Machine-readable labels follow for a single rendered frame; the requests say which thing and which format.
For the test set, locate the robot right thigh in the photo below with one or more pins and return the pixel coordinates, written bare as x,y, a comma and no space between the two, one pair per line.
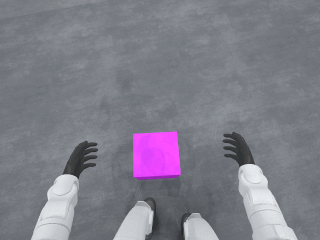
198,229

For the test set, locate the left robot forearm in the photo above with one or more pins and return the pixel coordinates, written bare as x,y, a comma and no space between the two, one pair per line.
56,218

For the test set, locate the left robot hand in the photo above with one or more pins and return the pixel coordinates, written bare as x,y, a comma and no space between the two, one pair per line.
75,164

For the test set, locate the robot right shin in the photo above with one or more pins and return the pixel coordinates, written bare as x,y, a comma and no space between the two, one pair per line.
194,215

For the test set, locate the right robot forearm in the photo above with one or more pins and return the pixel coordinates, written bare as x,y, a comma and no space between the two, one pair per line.
266,219

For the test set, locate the right robot hand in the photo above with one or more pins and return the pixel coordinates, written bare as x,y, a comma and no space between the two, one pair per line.
243,154

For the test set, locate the carton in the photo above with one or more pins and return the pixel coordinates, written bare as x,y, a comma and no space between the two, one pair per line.
156,155

